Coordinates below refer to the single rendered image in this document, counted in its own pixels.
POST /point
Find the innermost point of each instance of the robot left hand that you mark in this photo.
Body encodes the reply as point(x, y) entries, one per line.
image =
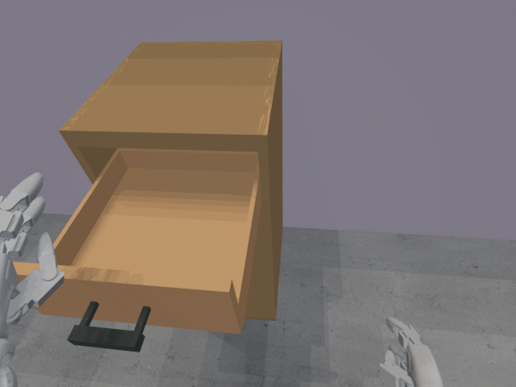
point(18, 212)

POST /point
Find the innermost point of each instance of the handle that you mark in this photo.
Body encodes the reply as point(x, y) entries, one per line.
point(132, 341)

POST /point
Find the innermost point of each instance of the cabinet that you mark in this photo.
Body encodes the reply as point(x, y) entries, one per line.
point(208, 96)

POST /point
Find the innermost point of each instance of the left robot forearm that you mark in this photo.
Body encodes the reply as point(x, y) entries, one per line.
point(8, 377)

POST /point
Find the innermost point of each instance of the robot right hand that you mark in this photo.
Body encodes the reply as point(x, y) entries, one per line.
point(416, 367)

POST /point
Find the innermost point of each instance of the drawer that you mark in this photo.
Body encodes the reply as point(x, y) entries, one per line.
point(174, 230)

